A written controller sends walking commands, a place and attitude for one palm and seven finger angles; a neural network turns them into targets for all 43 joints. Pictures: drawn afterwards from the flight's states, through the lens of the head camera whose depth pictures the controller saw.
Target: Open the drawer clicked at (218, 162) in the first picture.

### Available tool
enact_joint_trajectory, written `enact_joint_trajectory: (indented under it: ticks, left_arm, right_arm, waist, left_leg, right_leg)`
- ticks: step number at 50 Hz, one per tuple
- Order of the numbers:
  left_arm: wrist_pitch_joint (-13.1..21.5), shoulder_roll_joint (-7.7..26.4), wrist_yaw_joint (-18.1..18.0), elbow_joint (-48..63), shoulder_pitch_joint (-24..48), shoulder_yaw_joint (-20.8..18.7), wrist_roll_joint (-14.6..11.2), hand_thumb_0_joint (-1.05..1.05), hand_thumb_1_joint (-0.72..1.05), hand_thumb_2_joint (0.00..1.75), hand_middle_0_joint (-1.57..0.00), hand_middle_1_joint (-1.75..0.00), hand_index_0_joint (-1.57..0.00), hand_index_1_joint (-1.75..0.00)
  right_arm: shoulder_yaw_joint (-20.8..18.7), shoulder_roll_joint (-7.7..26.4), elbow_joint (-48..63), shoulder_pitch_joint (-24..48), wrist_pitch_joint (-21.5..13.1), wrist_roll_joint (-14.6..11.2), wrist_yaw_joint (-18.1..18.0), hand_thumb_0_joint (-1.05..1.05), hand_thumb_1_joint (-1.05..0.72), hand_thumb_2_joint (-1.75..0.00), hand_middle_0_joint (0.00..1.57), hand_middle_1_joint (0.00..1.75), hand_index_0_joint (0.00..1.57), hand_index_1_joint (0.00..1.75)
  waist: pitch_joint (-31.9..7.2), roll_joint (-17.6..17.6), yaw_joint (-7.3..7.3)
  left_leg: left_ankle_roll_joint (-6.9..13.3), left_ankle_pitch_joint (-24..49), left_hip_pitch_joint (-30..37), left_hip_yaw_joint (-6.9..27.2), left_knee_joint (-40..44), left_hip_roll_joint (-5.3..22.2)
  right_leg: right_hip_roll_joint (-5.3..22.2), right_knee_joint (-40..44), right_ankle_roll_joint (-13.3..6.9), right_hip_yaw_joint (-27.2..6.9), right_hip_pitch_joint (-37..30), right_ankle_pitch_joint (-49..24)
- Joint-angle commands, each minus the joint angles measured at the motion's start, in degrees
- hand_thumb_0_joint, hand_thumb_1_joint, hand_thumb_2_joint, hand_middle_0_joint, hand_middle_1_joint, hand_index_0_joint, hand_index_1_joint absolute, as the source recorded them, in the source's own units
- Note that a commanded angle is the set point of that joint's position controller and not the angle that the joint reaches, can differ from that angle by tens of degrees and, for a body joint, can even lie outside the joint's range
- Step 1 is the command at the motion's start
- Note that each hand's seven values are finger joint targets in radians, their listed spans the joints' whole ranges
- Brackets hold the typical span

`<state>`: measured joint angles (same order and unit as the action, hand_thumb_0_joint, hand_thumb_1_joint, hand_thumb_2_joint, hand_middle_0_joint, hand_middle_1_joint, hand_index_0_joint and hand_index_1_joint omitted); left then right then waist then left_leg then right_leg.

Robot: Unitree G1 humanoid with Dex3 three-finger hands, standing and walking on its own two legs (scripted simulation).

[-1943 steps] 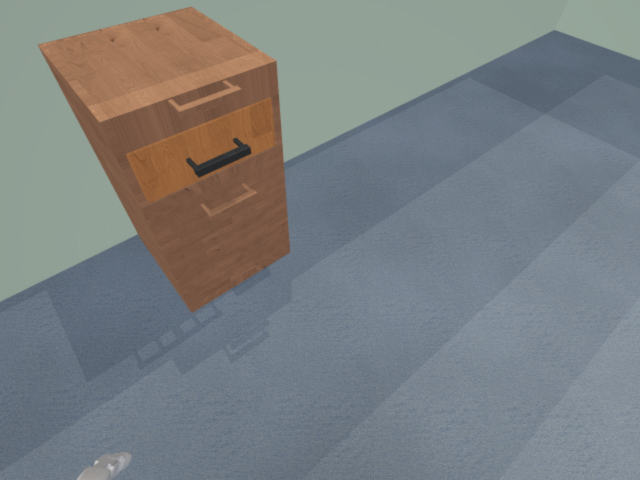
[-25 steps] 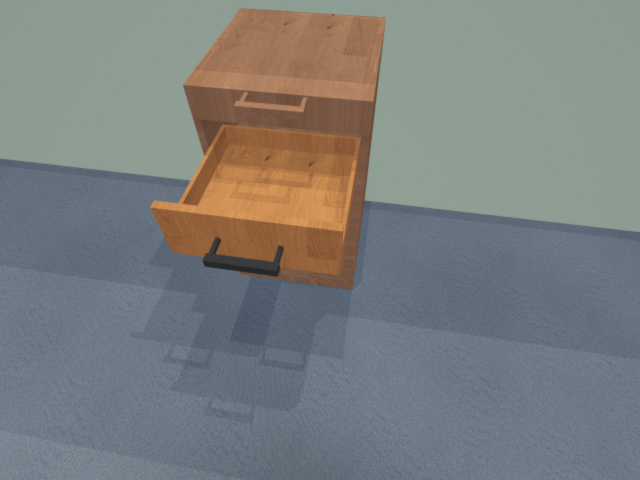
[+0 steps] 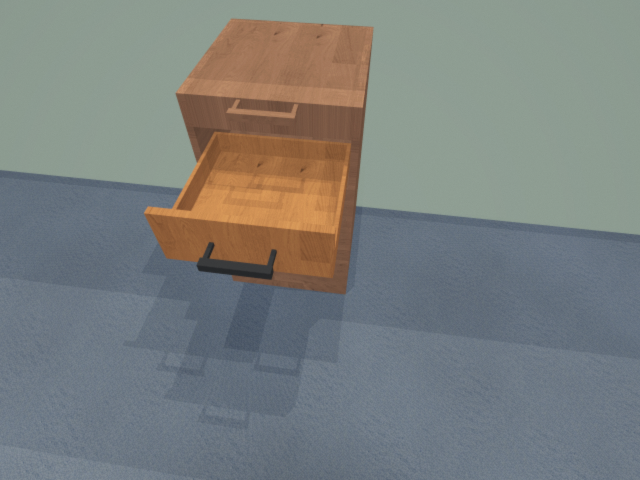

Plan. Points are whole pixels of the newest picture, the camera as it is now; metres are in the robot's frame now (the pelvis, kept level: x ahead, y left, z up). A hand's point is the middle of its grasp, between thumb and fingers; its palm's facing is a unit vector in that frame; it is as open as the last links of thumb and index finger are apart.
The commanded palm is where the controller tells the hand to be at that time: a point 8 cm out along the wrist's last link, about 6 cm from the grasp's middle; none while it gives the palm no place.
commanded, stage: look to check the result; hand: left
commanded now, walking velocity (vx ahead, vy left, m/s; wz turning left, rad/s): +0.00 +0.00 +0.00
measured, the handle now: (238, 259) +0.54 +0.20 -0.17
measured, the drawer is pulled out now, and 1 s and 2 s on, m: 0.30 0.30 0.30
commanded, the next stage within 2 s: stand and wait in 0.56 s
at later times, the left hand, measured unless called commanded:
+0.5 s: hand out of the picture +0.01 +0.17 -0.17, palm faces +0.02 -0.98 -0.20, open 7.4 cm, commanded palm none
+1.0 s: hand out of the picture +0.04 +0.18 -0.17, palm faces +0.00 -0.97 -0.24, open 7.4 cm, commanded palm none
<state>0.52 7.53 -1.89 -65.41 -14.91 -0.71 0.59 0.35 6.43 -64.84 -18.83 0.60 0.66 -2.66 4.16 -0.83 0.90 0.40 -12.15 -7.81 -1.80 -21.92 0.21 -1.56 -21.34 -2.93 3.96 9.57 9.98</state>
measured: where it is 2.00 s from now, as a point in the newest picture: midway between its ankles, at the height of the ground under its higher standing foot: outside the picture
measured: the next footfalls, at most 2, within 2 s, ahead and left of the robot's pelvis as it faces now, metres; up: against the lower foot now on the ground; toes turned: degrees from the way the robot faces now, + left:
none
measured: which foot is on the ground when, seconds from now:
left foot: down 0.00-1.00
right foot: down 0.00-1.00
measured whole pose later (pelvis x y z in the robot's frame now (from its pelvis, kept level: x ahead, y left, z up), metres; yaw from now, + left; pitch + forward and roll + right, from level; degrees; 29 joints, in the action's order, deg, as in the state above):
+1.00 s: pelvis +0.01 -0.01 +0.00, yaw +0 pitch -1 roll +0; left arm 1.1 9.8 -1.8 -65.0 -11.4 -1.2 0.7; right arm -0.4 9.9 -64.2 -14.2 0.2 0.7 -2.6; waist 4.8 -1.3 1.1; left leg -0.5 -12.3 -6.5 -1.8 -20.1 1.0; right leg -2.4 -20.0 -3.6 3.9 8.6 10.4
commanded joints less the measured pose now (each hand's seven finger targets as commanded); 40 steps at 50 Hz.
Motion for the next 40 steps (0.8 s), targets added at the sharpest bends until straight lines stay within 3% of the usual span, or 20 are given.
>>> enact_joint_trajectory:
  ticks: [1, 7, 21, 30, 40]
  left_arm:
    - [0.5, 6.0, -0.3, 0.8, -4.1, -1.0, -0.3, 0.0, 0.9, 0.9, -0.2, -0.3, -0.2, -0.3]
    - [0.5, 5.9, -0.3, 0.8, -4.3, -1.0, -0.1, 0.0, 0.9, 0.9, -0.2, -0.3, -0.2, -0.3]
    - [0.8, 6.6, -0.3, 1.1, -3.5, -1.3, -0.1, 0.0, 0.9, 0.9, -0.2, -0.3, -0.2, -0.3]
    - [0.8, 7.6, -0.2, 1.3, -2.3, -1.4, -0.1, 0.0, 0.9, 0.9, -0.2, -0.3, -0.2, -0.3]
    - [1.1, 9.2, -0.2, 1.6, -0.9, -1.8, -0.1, 0.0, 0.9, 0.9, -0.2, -0.3, -0.2, -0.3]
  right_arm:
    - [-0.8, 4.7, 0.9, -4.8, -0.9, 0.3, -0.2, 0.0, -0.9, -0.9, 0.2, 0.3, 0.2, 0.3]
    - [-0.9, 4.9, 1.1, -4.7, -0.9, 0.2, -0.2, 0.0, -0.9, -0.9, 0.2, 0.3, 0.2, 0.3]
    - [-1.3, 5.8, 1.3, -3.3, -1.1, 0.2, -0.3, 0.0, -0.9, -0.9, 0.2, 0.3, 0.2, 0.3]
    - [-1.5, 7.0, 1.5, -2.0, -0.9, 0.4, -0.1, 0.0, -0.9, -0.9, 0.2, 0.3, 0.2, 0.3]
    - [-1.5, 8.5, 1.6, -0.6, -1.2, 0.3, -0.2, 0.0, -0.9, -0.9, 0.2, 0.3, 0.2, 0.3]
  waist:
    - [1.0, 0.1, -0.43]
    - [2.0, 0.1, -0.49]
    - [0.4, 0.5, -0.2]
    - [1.2, 0.9, -0.16]
    - [-0.8, 0.3, -0.22]
  left_leg:
    - [1.4, 2.7, -2.4, 4.3, 4.5, 4.7]
    - [1.4, 1.9, -2.5, 4.5, 4.8, 5.1]
    - [1.4, 4.1, -1.0, 4.2, 4.4, 5.1]
    - [1.3, 2.9, -1.1, 4.1, 4.5, 5.1]
    - [1.1, 6.2, 0.0, 4.2, 4.6, 5.5]
  right_leg:
    - [6.7, 5.1, -0.4, -7.3, 0.6, 0.6]
    - [6.5, 5.0, -0.4, -7.2, 1.8, 1.6]
    - [7.0, 5.0, -0.4, -7.4, 0.7, -1.6]
    - [6.9, 6.1, -0.3, -8.1, 1.2, 0.7]
    - [7.3, 5.3, -0.4, -7.8, -1.3, -5.8]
